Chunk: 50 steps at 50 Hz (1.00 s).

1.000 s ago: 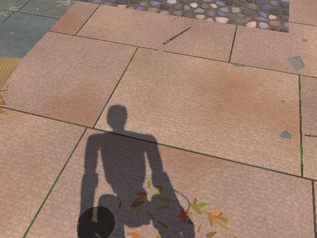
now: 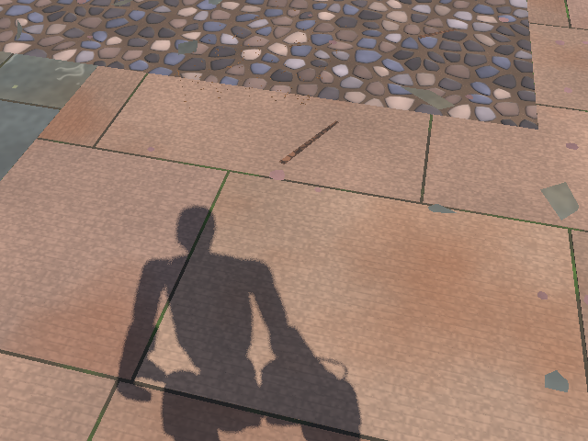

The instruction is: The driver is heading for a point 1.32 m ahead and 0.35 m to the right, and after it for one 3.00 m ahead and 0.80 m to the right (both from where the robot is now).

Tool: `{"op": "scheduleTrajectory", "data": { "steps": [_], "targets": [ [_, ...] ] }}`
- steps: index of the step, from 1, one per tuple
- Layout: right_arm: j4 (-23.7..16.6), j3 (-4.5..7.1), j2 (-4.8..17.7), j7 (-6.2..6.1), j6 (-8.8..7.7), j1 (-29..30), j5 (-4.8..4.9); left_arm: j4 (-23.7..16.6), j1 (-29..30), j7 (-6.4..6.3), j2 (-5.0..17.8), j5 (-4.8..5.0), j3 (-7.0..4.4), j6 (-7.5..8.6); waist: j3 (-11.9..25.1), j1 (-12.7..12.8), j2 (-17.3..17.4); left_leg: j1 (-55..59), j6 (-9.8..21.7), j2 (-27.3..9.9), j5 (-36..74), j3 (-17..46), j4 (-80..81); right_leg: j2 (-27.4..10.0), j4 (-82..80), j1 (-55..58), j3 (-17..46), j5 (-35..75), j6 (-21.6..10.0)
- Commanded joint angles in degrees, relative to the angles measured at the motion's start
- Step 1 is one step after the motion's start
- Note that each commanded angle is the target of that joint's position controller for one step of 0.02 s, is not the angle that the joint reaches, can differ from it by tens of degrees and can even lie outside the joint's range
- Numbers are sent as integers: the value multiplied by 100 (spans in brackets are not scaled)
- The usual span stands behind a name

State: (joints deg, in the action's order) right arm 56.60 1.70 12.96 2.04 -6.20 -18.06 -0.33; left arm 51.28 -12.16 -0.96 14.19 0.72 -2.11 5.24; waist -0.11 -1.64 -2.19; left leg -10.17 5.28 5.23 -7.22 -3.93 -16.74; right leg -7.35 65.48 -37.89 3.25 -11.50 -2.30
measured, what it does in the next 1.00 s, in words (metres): walks ahead: right foot, then left foot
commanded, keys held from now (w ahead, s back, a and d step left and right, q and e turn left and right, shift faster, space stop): w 0.68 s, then w+e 0.32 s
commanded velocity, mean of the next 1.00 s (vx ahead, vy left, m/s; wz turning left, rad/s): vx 0.50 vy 0.00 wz -0.09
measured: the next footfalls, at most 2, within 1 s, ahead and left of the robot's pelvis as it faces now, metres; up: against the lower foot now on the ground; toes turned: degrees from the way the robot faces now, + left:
right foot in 0.30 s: +0.34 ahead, -0.17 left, +0.00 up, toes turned -2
left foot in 0.86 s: +0.65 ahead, +0.07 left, +0.00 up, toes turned -1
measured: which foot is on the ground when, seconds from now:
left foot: down 0.00-0.32, up 0.34-0.84, down 0.86-1.00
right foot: up 0.00-0.28, down 0.30-0.86, up 0.88-1.00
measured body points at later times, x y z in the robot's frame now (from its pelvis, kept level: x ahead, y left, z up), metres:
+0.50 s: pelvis +0.28 -0.08 +0.00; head +0.29 -0.10 +0.45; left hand +0.33 +0.18 -0.12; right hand +0.37 -0.35 -0.14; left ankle +0.28 +0.08 -0.66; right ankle +0.30 -0.17 -0.74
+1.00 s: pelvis +0.55 -0.02 -0.01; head +0.58 -0.01 +0.44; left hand +0.60 +0.24 -0.15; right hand +0.65 -0.29 -0.12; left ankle +0.61 +0.07 -0.74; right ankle +0.45 -0.16 -0.65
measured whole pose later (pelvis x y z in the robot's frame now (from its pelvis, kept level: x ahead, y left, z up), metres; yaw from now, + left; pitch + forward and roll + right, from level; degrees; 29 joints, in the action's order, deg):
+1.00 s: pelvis +0.55 -0.02 -0.01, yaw -6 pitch +2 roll +0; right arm 51.1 3.2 13.5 1.1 -6.6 -8.8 -0.3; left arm 54.3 -18.8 -0.8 14.9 2.0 -3.6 4.2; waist -1.2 0.3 -2.3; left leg -18.9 2.0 -0.2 -9.1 -5.5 -26.3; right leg -2.7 68.3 -25.9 2.7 -20.6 -2.5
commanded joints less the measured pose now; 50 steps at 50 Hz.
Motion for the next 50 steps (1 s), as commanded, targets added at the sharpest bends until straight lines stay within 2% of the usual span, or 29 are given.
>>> {"op": "scheduleTrajectory", "data": {
  "steps": [1,5,10,12,13,14,15,16,17,18,19,20,22,23,26,28,32,35,37,40,41,42,43,44,45,46,47,48,50],
  "targets": [
    [-308,118,751,-111,-105,230,4,-238,-211,-40,268,-73,-81,-20,-312,272,442,-617,985,-1596,351,1188,1199,-244,-782,-123,9,911,154],
    [-215,146,912,-202,-27,-228,96,-481,719,34,171,-21,-42,51,-307,-61,435,-95,734,-1517,452,923,1104,9,-2456,36,-205,1755,199],
    [-25,184,977,-217,91,-646,155,-759,1418,209,250,54,-19,100,-466,-272,514,816,649,-1867,293,1017,703,177,-3340,44,-243,1262,98],
    [-13,218,1040,-229,151,-601,160,-795,1299,267,375,55,-57,150,-392,-130,582,1072,559,-2005,544,1100,396,269,-3578,357,-290,796,-63],
    [-34,229,1080,-232,183,-493,157,-738,1004,276,476,51,-109,174,-240,71,643,1089,486,-1976,1162,1054,56,401,-3693,834,-409,625,-157],
    [-67,201,1021,-231,216,-384,132,-534,309,262,668,40,-226,189,153,439,605,993,356,-1719,2116,831,-776,600,-3819,1759,-567,566,-294],
    [-171,109,799,-228,218,-337,54,-230,-844,218,1066,11,-386,202,952,878,330,245,160,-1362,2075,508,-2286,198,-3673,3401,-112,707,-588],
    [-277,-90,158,-176,102,-906,28,-71,-1660,203,1735,-83,-555,158,1818,820,-1053,-2180,-308,-423,68,40,-4675,-1261,-3955,5788,2319,95,-1464],
    [-202,-84,282,-149,-59,-928,106,-41,-1776,227,1342,-72,-438,150,2209,841,-1318,-3075,-269,-216,-2414,910,-5666,-1619,-4792,6110,3926,-373,-1699],
    [-341,71,865,-126,-146,-416,264,-123,-1276,229,970,-43,-313,166,1403,745,-889,-3569,-132,-586,-2103,1086,-6059,-1438,-4839,5451,3187,-421,-1376],
    [-458,88,925,-143,-162,-24,281,-269,-694,229,759,-33,-236,153,901,572,-487,-3489,-82,-919,-1539,908,-5898,-1224,-4929,4612,2329,11,-1184],
    [-483,110,854,-180,-129,184,199,-331,-288,259,571,-52,-173,144,517,409,-130,-3257,-108,-1123,-1110,809,-5528,-961,-5154,3840,1740,426,-1085],
    [-441,138,635,-212,41,21,132,-284,-91,306,374,-104,-116,164,260,110,-278,-2628,-166,-1337,-654,793,-5012,-599,-5526,3033,1059,803,-961],
    [-404,131,515,-218,105,-71,126,-209,-192,309,405,-101,-128,182,211,59,-260,-2534,-206,-1333,-554,734,-4914,-529,-5623,2887,859,1088,-1007],
    [-568,166,517,-243,174,328,80,-20,-515,232,629,-107,-189,190,-16,63,-95,-3012,-338,-1369,26,706,-4281,-516,-5776,2962,505,1781,-1082],
    [-720,173,478,-235,164,778,57,63,-699,164,642,-93,-187,144,-100,159,-83,-3266,-403,-1360,529,682,-3626,-488,-5822,3124,348,1879,-1034],
    [-937,131,362,-170,118,1589,90,195,-999,85,724,-40,-191,98,-284,399,-121,-3033,-407,-1169,1356,485,-2304,-361,-5947,3242,43,1512,-887],
    [-1105,110,372,-102,87,2110,122,374,-1342,70,736,4,-204,47,-477,575,-104,-3063,-374,-1062,1297,446,-1776,-497,-5845,3654,102,1361,-891],
    [-1250,107,403,-35,30,2364,138,459,-1460,42,745,32,-224,-15,-585,576,-113,-3128,-315,-1020,1042,526,-1492,-651,-5629,3977,261,1426,-886],
    [-1256,173,603,26,-71,2129,139,436,-1299,-4,887,53,-295,-92,-411,312,-227,-2395,-205,-847,525,497,-1175,-766,-5170,4109,473,1899,-775],
    [-1163,244,740,14,-99,1742,138,393,-1158,-4,936,47,-310,-114,-179,71,-302,-1717,-140,-684,372,366,-1105,-677,-4761,4017,447,2615,-705],
    [-902,381,976,-30,-111,885,135,343,-1049,5,834,12,-271,-133,344,-336,-253,-504,-12,-562,375,259,-1063,-357,-3845,3727,268,3186,-563],
    [-680,507,1379,-94,-118,-233,48,183,-967,19,607,-60,-176,-128,1230,-751,117,1324,314,-1365,400,1047,-1302,39,-2206,2638,7,2217,-348],
    [-560,622,1894,-112,-67,-800,-44,116,-1731,55,-217,-32,37,-19,2148,-456,1648,3493,1149,-2872,-244,3537,-868,1007,-13,359,-278,-948,71],
    [-576,487,1370,-110,-51,-773,-8,223,-1703,74,204,132,-50,87,2421,-543,1704,3416,1242,-3003,-915,4552,-198,915,929,-248,518,-2140,46],
    [-672,381,1013,-131,-63,-243,41,67,-1175,59,668,249,-184,113,1437,-472,1302,2608,912,-2840,-1033,3629,-101,602,1199,-678,488,-1778,-25],
    [-753,311,799,-136,-66,227,53,-24,-818,21,685,222,-205,92,906,-310,872,1702,699,-2645,-815,2835,55,278,1053,-564,316,-1229,-54],
    [-754,261,615,-118,-76,581,30,-63,-637,-13,619,149,-242,40,490,-138,674,881,570,-2411,-493,2253,306,100,738,-286,272,-849,-55],
    [-682,231,462,-104,-101,830,-43,-40,-862,-9,346,126,-277,-138,192,175,882,71,441,-2118,-146,1416,689,-104,376,293,290,-478,-86]
  ]
}}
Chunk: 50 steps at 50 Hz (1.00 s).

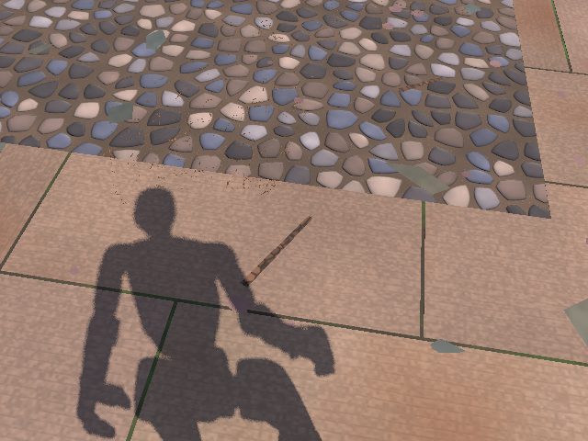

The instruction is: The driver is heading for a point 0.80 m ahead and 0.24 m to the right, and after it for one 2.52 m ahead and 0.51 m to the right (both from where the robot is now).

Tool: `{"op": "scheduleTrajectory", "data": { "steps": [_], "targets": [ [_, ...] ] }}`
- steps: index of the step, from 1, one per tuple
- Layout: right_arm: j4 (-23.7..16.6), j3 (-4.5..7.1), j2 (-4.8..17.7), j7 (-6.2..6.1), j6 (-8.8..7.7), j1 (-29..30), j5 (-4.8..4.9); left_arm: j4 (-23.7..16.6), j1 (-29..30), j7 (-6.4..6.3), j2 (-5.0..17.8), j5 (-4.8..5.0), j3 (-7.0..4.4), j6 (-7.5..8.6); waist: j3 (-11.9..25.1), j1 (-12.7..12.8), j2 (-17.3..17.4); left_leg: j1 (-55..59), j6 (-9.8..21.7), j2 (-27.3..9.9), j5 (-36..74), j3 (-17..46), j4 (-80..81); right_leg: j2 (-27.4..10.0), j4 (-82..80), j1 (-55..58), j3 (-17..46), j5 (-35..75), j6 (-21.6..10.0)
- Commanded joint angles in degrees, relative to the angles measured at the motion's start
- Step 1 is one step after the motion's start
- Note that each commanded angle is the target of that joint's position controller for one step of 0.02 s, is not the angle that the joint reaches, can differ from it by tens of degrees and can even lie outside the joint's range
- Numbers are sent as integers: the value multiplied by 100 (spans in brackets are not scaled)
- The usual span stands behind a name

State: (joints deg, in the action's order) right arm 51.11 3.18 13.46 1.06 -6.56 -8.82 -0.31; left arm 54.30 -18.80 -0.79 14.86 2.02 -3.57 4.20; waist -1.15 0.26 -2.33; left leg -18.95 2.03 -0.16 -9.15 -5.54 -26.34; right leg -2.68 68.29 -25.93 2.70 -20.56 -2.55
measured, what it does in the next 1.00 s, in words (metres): walks ahead, turning right: right foot, then left foot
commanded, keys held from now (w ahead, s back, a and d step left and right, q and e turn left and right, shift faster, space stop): w+e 0.80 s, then w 0.20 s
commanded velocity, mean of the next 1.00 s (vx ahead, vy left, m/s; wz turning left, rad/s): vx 0.50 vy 0.00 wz -0.52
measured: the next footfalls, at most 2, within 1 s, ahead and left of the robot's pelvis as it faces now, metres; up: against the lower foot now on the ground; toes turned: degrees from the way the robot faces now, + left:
right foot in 0.40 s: +0.35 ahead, -0.18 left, +0.00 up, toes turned -18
left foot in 0.90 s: +0.69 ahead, -0.11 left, +0.00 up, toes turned -32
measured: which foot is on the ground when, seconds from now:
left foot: down 0.00-0.42, up 0.44-0.88, down 0.90-1.00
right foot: up 0.00-0.38, down 0.40-0.92, up 0.94-1.00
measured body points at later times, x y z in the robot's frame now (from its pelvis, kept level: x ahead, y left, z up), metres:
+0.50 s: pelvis +0.25 -0.08 -0.01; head +0.29 -0.10 +0.43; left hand +0.48 +0.13 -0.12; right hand +0.24 -0.37 -0.15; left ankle +0.14 +0.11 -0.63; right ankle +0.31 -0.17 -0.74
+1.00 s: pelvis +0.54 -0.13 -0.01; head +0.56 -0.14 +0.44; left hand +0.73 +0.08 -0.13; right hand +0.56 -0.45 -0.10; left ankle +0.66 -0.09 -0.74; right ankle +0.34 -0.17 -0.66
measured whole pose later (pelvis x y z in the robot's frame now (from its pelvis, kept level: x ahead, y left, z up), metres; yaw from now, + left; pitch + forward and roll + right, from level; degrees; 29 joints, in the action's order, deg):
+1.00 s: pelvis +0.54 -0.13 -0.01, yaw -32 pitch +2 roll +1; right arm 45.4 3.6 15.1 1.9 -7.5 -5.9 0.0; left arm 45.3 -20.3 -0.9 15.6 1.7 -3.9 3.0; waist -0.2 1.5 -1.6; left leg -23.7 2.2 2.6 -8.9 -0.8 -30.0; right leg 4.3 62.7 -16.6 8.9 -26.9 -2.5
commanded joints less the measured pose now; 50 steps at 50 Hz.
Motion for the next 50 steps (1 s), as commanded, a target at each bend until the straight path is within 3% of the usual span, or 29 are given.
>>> {"op": "scheduleTrajectory", "data": {
  "steps": [1,4,9,12,15,18,19,20,21,22,23,24,25,26,27,29,32,35,39,43,44,45,46,47,48,49,50],
  "targets": [
    [-82,109,458,-17,-81,-122,-45,-366,-222,-18,144,1,-124,-106,205,34,844,785,807,-1560,286,1307,1768,-599,32,-864,305,513,-60],
    [36,186,676,-95,-101,-240,-68,-593,117,-26,166,-48,-171,-220,-16,75,604,804,882,-1580,857,723,1929,-619,-374,-1324,391,1115,-2],
    [107,234,875,-215,-21,-450,-51,-909,951,138,116,-88,-141,-168,-199,-130,493,1186,738,-1467,1143,-76,1974,-515,-1909,-1460,84,2310,52],
    [180,272,1000,-249,59,-758,11,-1185,1596,257,55,-96,-80,-159,-404,-380,404,1659,710,-1608,1158,-316,1900,-469,-2545,-1578,-229,2317,-2],
    [239,321,1104,-240,179,-941,93,-1455,1941,361,101,-75,-70,-176,-501,-444,469,2263,619,-1774,1557,-484,1579,-373,-2919,-1641,-466,1763,-140],
    [161,390,1331,-255,283,-745,160,-1559,1580,413,367,-75,-197,-211,-83,-69,759,2475,435,-1781,4058,-753,506,128,-3038,-646,-956,908,-436],
    [128,401,1384,-262,333,-634,182,-1431,948,408,564,-53,-316,-215,266,320,771,2360,341,-1667,4796,-878,-425,415,-3234,199,-1114,873,-598],
    [85,368,1329,-266,350,-586,186,-1163,-32,339,936,-44,-525,-221,781,802,593,1724,127,-1406,4483,-986,-1769,671,-3637,1703,-1041,1247,-826],
    [-93,228,908,-247,287,-690,-26,-1020,-700,202,1562,-47,-702,-265,1226,843,-510,-30,-162,-1025,1307,-964,-3746,-504,-3749,3358,812,1458,-1222],
    [-421,48,368,-162,50,-959,-9,-1219,-395,229,1868,-65,-681,-171,1990,258,-1400,-2128,-395,198,-2449,180,-5435,-1674,-4866,4793,4230,299,-2349],
    [-524,149,876,-86,-174,-214,228,-1234,-545,286,1323,-118,-514,-99,1917,674,-496,-2755,-214,-61,-2193,1047,-5673,-1668,-5315,4733,4165,319,-2044],
    [-633,157,906,-61,-259,64,340,-1218,-342,288,1050,-137,-435,-36,1258,567,-348,-2996,-43,-293,-1693,981,-5387,-1481,-5226,4169,3278,748,-1794],
    [-540,155,852,-107,-269,30,234,-1308,112,289,862,-110,-372,-4,821,267,202,-2640,-20,-565,-1243,1001,-4871,-1209,-5213,3237,2540,1356,-1585],
    [-475,220,936,-143,-212,-57,111,-1400,483,268,665,-124,-304,6,638,52,193,-2189,-58,-741,-1008,1013,-4372,-998,-5268,2526,2030,1835,-1440],
    [-464,247,943,-131,-119,-168,86,-1485,644,239,595,-171,-266,12,564,-101,91,-1820,-101,-826,-861,1042,-4145,-864,-5400,2073,1832,2039,-1400],
    [-526,249,817,-135,19,-160,8,-1488,586,178,717,-143,-285,43,472,-181,127,-1637,-280,-766,-639,940,-3675,-733,-5552,1649,1585,2456,-1445],
    [-756,202,674,-171,77,457,-58,-1426,265,54,916,-118,-333,50,231,-31,81,-1862,-506,-586,210,863,-2556,-558,-5638,1453,1286,2594,-1375],
    [-928,135,547,-119,37,1041,-14,-1378,51,1,900,-94,-332,10,105,198,-167,-1594,-505,-312,1200,846,-1237,-312,-5576,1327,1112,1983,-1119],
    [-1165,118,634,-22,-38,1518,72,-1249,-237,-2,918,-58,-345,-24,15,391,-314,-1273,-417,-109,1456,898,-456,-443,-5303,1499,1444,1577,-991],
    [-1142,175,863,76,-164,1208,68,-1191,-277,-65,850,-96,-328,-95,108,230,-531,-869,-173,-88,807,877,-122,-726,-4696,2109,1864,1888,-871],
    [-1043,212,916,70,-193,847,47,-1199,-220,-65,808,-103,-309,-115,216,32,-586,-391,-46,-7,721,731,58,-632,-4402,2137,1826,2369,-788],
    [-891,295,1085,46,-222,261,-17,-1238,-177,-45,647,-129,-245,-115,608,-235,-511,524,155,-80,735,746,103,-311,-3676,2022,1624,2928,-632],
    [-790,362,1373,18,-224,-659,-88,-1349,-167,-27,431,-220,-139,-107,1412,-612,33,2013,530,-953,706,1654,-72,43,-2111,1277,1212,2164,-415],
    [-483,505,1829,51,-147,-1352,-107,-1346,-1159,-7,50,-30,-41,-34,2080,-264,2078,3927,1554,-2150,-510,4357,485,903,-162,-876,648,-672,38],
    [-482,385,1302,97,-131,-1343,89,-1220,-1093,-24,547,51,-91,3,1768,-413,1701,3880,1529,-2263,-1931,5177,955,636,598,-1721,960,-1212,43],
    [-574,284,941,81,-100,-988,122,-1327,-349,-16,878,39,-167,12,945,-542,1055,3146,1260,-2030,-1996,4327,1036,410,766,-1982,929,-710,16],
    [-659,226,859,68,-49,-621,48,-1445,103,-27,843,-42,-153,17,559,-429,574,2399,1101,-1799,-1438,3608,1099,167,615,-1814,671,-283,4]
  ]
}}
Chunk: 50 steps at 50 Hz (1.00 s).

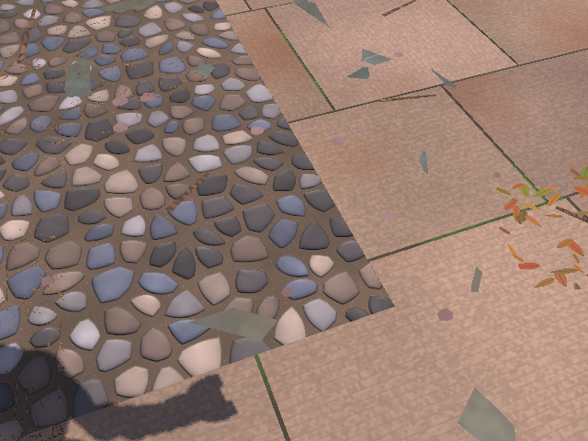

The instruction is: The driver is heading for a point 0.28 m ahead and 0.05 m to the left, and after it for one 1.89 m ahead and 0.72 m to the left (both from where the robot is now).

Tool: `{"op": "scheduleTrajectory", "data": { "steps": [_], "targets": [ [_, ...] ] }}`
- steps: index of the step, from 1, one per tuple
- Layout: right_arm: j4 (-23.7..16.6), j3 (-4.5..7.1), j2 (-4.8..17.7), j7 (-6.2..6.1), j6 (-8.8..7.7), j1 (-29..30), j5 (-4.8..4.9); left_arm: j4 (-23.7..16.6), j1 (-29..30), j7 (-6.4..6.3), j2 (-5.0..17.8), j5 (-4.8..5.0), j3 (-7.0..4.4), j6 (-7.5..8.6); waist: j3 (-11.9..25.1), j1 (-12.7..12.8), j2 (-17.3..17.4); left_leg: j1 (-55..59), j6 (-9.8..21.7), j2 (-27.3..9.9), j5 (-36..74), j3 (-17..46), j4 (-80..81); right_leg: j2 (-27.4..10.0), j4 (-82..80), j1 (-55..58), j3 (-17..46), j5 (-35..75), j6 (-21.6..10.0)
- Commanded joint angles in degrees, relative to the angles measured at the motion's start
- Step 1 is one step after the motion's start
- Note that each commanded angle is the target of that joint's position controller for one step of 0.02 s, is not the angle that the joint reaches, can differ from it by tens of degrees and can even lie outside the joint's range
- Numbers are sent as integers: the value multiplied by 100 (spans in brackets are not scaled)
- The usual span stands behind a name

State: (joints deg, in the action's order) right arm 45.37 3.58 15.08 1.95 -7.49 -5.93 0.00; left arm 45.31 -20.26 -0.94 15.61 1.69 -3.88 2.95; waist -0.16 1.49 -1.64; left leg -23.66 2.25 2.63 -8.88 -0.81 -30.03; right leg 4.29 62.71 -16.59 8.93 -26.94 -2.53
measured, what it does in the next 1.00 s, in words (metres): walks ahead, turning left: right foot, then left foot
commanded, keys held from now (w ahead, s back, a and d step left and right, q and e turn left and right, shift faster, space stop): w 0.08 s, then q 0.92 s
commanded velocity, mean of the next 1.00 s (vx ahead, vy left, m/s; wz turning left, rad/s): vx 0.16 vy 0.00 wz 0.35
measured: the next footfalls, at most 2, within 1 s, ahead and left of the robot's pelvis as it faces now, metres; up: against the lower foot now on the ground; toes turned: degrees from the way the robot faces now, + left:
right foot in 0.36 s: +0.33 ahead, -0.12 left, +0.00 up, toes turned +7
left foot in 0.76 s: +0.22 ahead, +0.12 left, +0.00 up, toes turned +21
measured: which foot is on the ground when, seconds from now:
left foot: down 0.00-0.38, up 0.40-0.74, down 0.76-1.00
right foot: up 0.00-0.34, down 0.36-0.76, up 0.78-1.00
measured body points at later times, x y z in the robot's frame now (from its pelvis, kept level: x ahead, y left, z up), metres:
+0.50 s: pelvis +0.18 -0.02 +0.01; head +0.23 -0.03 +0.45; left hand +0.36 +0.24 -0.07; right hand +0.29 -0.30 -0.13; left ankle +0.11 +0.10 -0.65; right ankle +0.29 -0.12 -0.73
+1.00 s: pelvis +0.20 +0.02 +0.02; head +0.22 +0.07 +0.46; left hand +0.21 +0.35 -0.10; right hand +0.44 -0.18 -0.06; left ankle +0.18 +0.11 -0.73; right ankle +0.28 -0.12 -0.65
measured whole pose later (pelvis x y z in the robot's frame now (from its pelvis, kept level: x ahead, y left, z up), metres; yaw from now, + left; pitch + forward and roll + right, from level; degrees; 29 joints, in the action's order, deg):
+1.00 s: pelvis +0.20 +0.02 +0.02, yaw +26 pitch +3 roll -3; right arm 37.5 3.6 16.7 -1.6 1.3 -12.8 0.1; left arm 44.0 -5.8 -2.7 18.2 -0.3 -5.7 -0.8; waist -1.5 -0.6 -1.4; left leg -18.1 3.2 1.7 -11.4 4.6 -26.8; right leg 0.6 59.9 -32.8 2.3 -19.6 3.6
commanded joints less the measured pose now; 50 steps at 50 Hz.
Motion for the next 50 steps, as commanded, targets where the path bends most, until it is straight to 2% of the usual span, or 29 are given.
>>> {"op": "scheduleTrajectory", "data": {
  "steps": [1,2,4,7,9,11,14,17,18,19,20,21,22,23,24,26,30,33,35,37,38,39,40,41,42,43,44,46,50],
  "targets": [
    [-78,141,587,-24,75,-705,-25,-634,523,-1,700,-110,-127,165,130,-441,399,2252,1062,-1862,-836,2652,1609,-705,792,-2624,-59,639,1],
    [-71,94,512,-38,67,-630,-78,-656,493,22,626,-128,-137,165,111,-273,556,1914,1001,-1687,-363,2296,1711,-896,497,-2321,-122,840,-13],
    [10,81,504,-42,49,-719,-35,-626,361,47,420,-103,-100,141,156,-182,723,1690,1041,-1519,224,1862,1893,-989,84,-2076,-315,926,30],
    [122,120,780,-95,79,-833,1,-819,771,-3,204,-230,-15,153,61,-150,596,1452,1177,-1467,2849,1306,1808,-936,-969,-1936,-595,1155,285],
    [171,151,898,-150,173,-913,46,-842,991,13,83,-230,41,174,222,-198,633,1347,1001,-1226,3563,855,1630,-755,-1783,-1469,-732,1821,369],
    [247,167,965,-193,267,-1122,104,-871,1307,40,124,-184,36,168,312,-326,719,1352,863,-1090,3482,730,1479,-522,-2394,-1125,-780,2506,421],
    [299,183,1004,-248,409,-1321,158,-1006,1726,59,267,-162,-6,150,276,-408,811,1532,761,-1152,2951,1031,1102,-330,-3012,-972,-659,2599,388],
    [144,197,990,-321,498,-1024,201,-896,1305,63,531,-214,-126,211,419,-53,822,1460,486,-1051,2101,1411,418,-339,-3940,-71,-586,3043,163],
    [58,149,801,-324,484,-1039,163,-852,1016,15,768,-295,-199,236,700,27,595,1118,252,-728,1621,1299,-186,-753,-4102,755,-370,3925,-55],
    [-144,29,408,-305,441,-1114,-2,-880,515,-71,1198,-418,-285,202,1370,107,-418,15,-49,-222,-522,911,-1702,-2062,-3610,2232,598,6339,-564],
    [-89,-58,237,-290,432,-2051,54,-910,480,-49,1156,-388,-263,74,2140,-151,-1560,-1005,-266,124,-3503,601,-2993,-3257,-3447,3098,1749,6967,-1474],
    [26,80,785,-292,522,-2029,134,-933,542,-25,804,-285,-200,-15,2045,-53,-983,-1220,-399,-192,-3211,698,-3665,-3028,-3759,2601,1782,5538,-1489],
    [-62,160,933,-324,637,-1594,160,-963,815,-35,584,-229,-131,-56,1440,-59,-679,-1524,-498,-336,-2799,553,-3959,-2645,-3950,2125,1271,4470,-1276],
    [-70,187,890,-375,777,-1450,148,-956,1152,-41,498,-222,-87,-90,1078,-158,-512,-1524,-601,-484,-2433,492,-3983,-2376,-4197,1533,876,3620,-1127],
    [-99,223,891,-420,916,-1415,112,-959,1436,-38,495,-242,-80,-117,800,-262,-584,-1305,-680,-580,-2116,483,-3966,-2228,-4439,898,579,3017,-1061],
    [-200,209,682,-439,1061,-1457,89,-907,1726,-40,607,-347,-119,-117,499,-412,-745,-724,-734,-551,-1637,248,-3825,-1966,-4798,-46,-59,2594,-1049],
    [-504,151,501,-355,1065,-1043,47,-773,1774,-114,677,-297,-158,-103,585,-322,-634,-379,-617,-688,-1156,140,-2666,-2055,-4802,34,-584,2740,-1111],
    [-686,145,591,-235,1056,-808,54,-676,1710,-123,878,-239,-223,-164,709,-238,-652,29,-474,-671,-1027,-21,-1940,-2236,-4709,220,-714,2780,-1093],
    [-764,183,691,-167,1073,-790,59,-602,1651,-101,975,-166,-254,-204,692,-246,-680,266,-326,-606,-1014,-146,-1425,-2325,-4542,368,-758,2641,-969],
    [-688,231,705,-123,1075,-1064,37,-520,1673,-97,972,-57,-261,-258,673,-426,-565,902,-73,-388,-465,-365,-409,-2184,-4078,241,-1005,2202,-620],
    [-637,297,846,-150,1072,-1236,-1,-393,1430,-90,800,-47,-232,-291,570,-432,-247,1318,124,-332,-89,-170,122,-1949,-3539,-95,-1270,1661,-245],
    [-721,440,1417,-248,1058,-1306,-17,-389,1225,-53,479,-186,-161,-322,359,-263,1229,1838,594,-1446,1220,1527,913,-1266,-1958,-1173,-1933,466,371],
    [-952,498,1935,-261,1004,-1139,-141,-732,1619,-93,492,-300,-149,-300,158,-323,2193,1741,1657,-2543,1963,3167,1216,-435,-684,-2483,-1523,-1111,671],
    [-989,432,1655,-222,868,-1172,-257,-777,2018,-126,717,-275,-217,-290,404,-582,1474,1566,1772,-2380,1571,2997,1305,-490,126,-2481,-758,-1015,571],
    [-1000,385,1523,-222,765,-936,-215,-737,1918,-145,754,-185,-253,-307,363,-377,1239,1507,1456,-2070,1301,2533,1247,-560,304,-2498,-580,-472,461],
    [-1060,355,1354,-249,735,-598,-84,-570,1700,-196,755,-204,-284,-334,382,-202,911,1511,1124,-1782,1012,2203,1160,-633,253,-2483,-515,-1,448],
    [-1113,293,1187,-282,745,-392,20,-505,1613,-234,811,-249,-311,-356,398,-133,945,1458,978,-1673,1126,2035,1119,-643,225,-2411,-499,286,485],
    [-1178,229,1056,-346,777,-386,5,-481,1490,-209,736,-234,-308,-330,591,-59,932,1389,972,-1471,1579,1851,1048,-508,363,-2065,-529,637,562],
    [-1213,273,1140,-429,821,-623,45,-561,1685,-169,546,-176,-220,-271,628,-209,895,1819,993,-1370,1456,1997,934,-404,-743,-2041,-439,883,682]
  ]
}}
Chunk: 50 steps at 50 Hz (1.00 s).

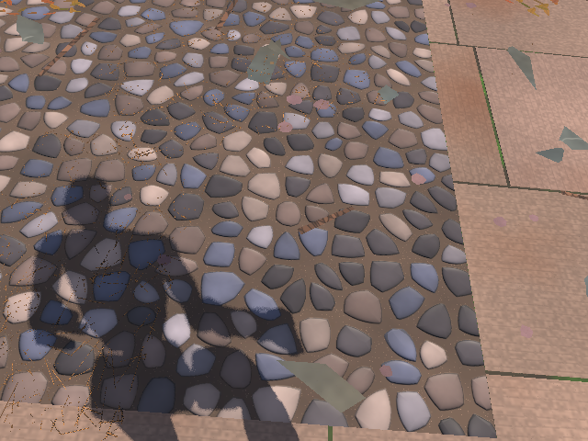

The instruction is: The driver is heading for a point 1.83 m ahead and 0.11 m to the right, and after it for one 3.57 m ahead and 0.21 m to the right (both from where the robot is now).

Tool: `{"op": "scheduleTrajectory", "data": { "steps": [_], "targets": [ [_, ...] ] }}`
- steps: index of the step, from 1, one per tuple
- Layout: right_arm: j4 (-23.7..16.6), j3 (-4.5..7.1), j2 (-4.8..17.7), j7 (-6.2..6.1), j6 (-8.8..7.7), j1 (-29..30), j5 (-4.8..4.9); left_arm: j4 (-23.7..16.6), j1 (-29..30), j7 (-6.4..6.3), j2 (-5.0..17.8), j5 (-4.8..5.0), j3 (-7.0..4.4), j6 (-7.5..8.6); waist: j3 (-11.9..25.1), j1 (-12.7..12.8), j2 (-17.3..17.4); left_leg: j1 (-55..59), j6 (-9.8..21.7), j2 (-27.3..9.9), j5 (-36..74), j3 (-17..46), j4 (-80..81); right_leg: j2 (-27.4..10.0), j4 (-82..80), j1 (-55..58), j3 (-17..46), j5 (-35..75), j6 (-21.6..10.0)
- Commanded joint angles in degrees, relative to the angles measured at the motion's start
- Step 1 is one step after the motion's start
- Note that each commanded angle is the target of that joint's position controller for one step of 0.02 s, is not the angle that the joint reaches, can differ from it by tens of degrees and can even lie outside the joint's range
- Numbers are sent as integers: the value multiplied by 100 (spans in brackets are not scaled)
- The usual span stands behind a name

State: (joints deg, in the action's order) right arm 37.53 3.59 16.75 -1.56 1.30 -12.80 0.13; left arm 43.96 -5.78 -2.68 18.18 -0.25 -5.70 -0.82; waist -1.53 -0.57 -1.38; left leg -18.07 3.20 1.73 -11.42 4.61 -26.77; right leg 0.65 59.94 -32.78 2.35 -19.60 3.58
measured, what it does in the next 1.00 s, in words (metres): steps on the spot: right foot, then left foot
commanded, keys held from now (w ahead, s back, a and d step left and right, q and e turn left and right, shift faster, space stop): q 0.18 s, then no key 0.82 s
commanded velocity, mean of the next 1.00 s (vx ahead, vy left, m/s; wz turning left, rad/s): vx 0.00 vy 0.00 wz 0.24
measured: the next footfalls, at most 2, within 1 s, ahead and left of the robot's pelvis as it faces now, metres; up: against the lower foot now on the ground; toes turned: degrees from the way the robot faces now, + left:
right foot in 0.26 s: +0.07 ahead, -0.14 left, +0.00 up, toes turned +14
left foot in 0.58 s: +0.00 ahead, +0.11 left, +0.00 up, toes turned +9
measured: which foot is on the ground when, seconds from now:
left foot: down 0.00-0.26, up 0.28-0.56, down 0.58-1.00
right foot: up 0.00-0.24, down 0.26-1.00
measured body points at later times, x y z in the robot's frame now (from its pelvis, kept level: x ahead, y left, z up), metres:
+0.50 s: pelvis +0.01 -0.03 +0.00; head +0.04 -0.04 +0.45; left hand +0.08 +0.26 -0.10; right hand +0.21 -0.28 -0.11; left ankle -0.05 +0.11 -0.70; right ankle +0.03 -0.15 -0.74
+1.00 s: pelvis +0.00 +0.00 -0.01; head +0.00 +0.00 +0.44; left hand +0.02 +0.29 -0.14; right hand +0.18 -0.21 -0.12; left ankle -0.04 +0.11 -0.74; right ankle +0.03 -0.15 -0.74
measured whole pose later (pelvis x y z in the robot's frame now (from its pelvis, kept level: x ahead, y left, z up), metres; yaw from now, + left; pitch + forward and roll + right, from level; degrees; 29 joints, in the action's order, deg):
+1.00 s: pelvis +0.00 +0.00 -0.01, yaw +12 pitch -2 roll +0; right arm 40.6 1.4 12.8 -0.7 0.0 -13.1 -0.9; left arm 52.8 -10.7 -1.2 15.2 -0.4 -2.0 0.1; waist -2.0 1.2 0.2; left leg -11.1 0.8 1.6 -17.9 2.8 -30.5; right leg -2.3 28.9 -12.0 2.4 -15.5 3.3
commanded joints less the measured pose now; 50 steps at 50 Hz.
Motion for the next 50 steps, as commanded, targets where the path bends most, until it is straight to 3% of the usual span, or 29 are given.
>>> {"op": "scheduleTrajectory", "data": {
  "steps": [1,4,8,11,12,13,14,15,16,17,18,19,23,25,27,28,29,30,31,32,33,36,50],
  "targets": [
    [-451,292,1012,-92,-37,56,33,-441,290,24,271,22,-22,117,754,-33,911,1254,906,-1259,1536,1532,594,-18,-767,-310,244,157,97],
    [-537,335,1102,-78,19,96,12,-457,331,95,301,52,-6,154,680,-83,1030,976,981,-1227,1207,1835,578,75,-1417,179,268,10,108],
    [-638,354,1113,-11,72,230,45,-461,219,189,391,97,-25,238,710,-80,1105,908,995,-1154,1543,2331,441,201,-2128,738,304,-174,22],
    [-712,322,1022,-18,118,472,125,-359,-183,274,408,89,-39,308,842,154,1072,915,752,-945,1779,2349,89,163,-3445,1525,162,585,-154],
    [-713,289,918,-39,127,431,139,-314,-317,286,478,44,-63,316,874,190,949,635,518,-754,1309,2206,-80,-56,-3951,2080,214,1301,-278],
    [-711,211,659,-39,116,204,54,-372,-369,264,777,-61,-117,297,977,58,213,28,201,-347,87,1736,-783,-974,-4088,2708,1001,1845,-616],
    [-808,193,573,-24,62,10,55,-363,-199,245,1186,-166,-182,233,652,-254,-1293,-1068,-156,628,-1935,670,-1625,-1877,-4172,2827,2175,3038,-1491],
    [-749,321,1030,-32,-2,91,-54,-462,-171,243,854,-199,-114,257,642,-8,-1188,-1275,-457,424,-2646,580,-2953,-2406,-4250,2535,2680,3110,-2134],
    [-638,420,1242,-18,-7,68,2,-524,-14,218,689,-139,-54,268,548,-41,-780,-1323,-549,334,-2351,654,-3635,-2163,-4199,2436,2283,2922,-2064],
    [-510,419,1133,-25,34,6,17,-536,187,200,581,-63,-18,260,453,-135,-568,-1342,-647,303,-2042,645,-3868,-1783,-4102,2395,1806,2694,-1787],
    [-461,387,987,-39,82,-13,2,-538,252,193,487,22,22,259,375,-113,-561,-1434,-732,292,-1798,668,-3962,-1588,-4047,2450,1550,2656,-1639],
    [-433,328,795,-31,108,-10,11,-506,223,182,431,42,65,247,362,-92,-553,-1359,-799,289,-1635,636,-3935,-1467,-4011,2446,1340,2879,-1616],
    [-538,98,292,21,82,318,5,-406,104,178,416,-4,99,142,532,85,-888,-503,-893,-74,-1467,-65,-2065,-1110,-3895,2555,746,3060,-1530],
    [-550,93,341,37,66,426,51,-336,-134,195,605,9,59,87,561,253,-1031,-84,-874,-92,-1381,-301,-1221,-1201,-3832,2585,874,3109,-1598],
    [-374,127,399,43,55,115,59,-296,-130,211,613,84,93,71,528,75,-908,560,-730,-31,-326,-450,150,-1163,-3669,2451,879,2981,-1486],
    [-320,127,444,40,49,51,14,-225,-288,221,524,116,135,104,484,45,-779,988,-591,-52,312,-365,815,-1087,-3656,2273,862,2742,-1279],
    [-378,143,654,4,46,40,-47,-181,-451,249,417,53,190,181,620,111,-461,1604,-415,-436,1081,116,758,-991,-3591,1899,796,2245,-914],
    [-422,213,1055,-51,66,-23,-96,-209,-599,318,293,-122,244,283,823,332,452,1983,-138,-1060,2393,648,277,-580,-3217,1554,359,1440,-574],
    [-324,137,745,14,49,193,-141,-166,-562,313,84,-106,297,314,843,400,1101,1185,177,-1079,1424,663,262,-351,-3442,1998,28,642,-293],
    [-408,76,454,84,3,334,-142,-126,-250,295,315,-116,269,299,577,203,773,932,137,-817,641,562,359,-305,-3359,2096,-17,782,-135],
    [-343,50,390,100,-36,274,-180,-111,-105,280,329,-92,256,273,451,131,673,781,33,-711,299,499,403,-273,-3312,2078,-55,900,-123],
    [-276,32,454,95,-145,171,-139,-4,-212,220,296,-56,258,175,108,162,673,481,-80,-607,255,430,406,-305,-3320,2057,0,1072,-174],
    [-13,-37,277,67,-214,4,-101,712,-440,111,315,-4,243,148,143,154,229,526,-90,-427,467,258,296,-346,-3368,2239,34,1324,-98]
  ]
}}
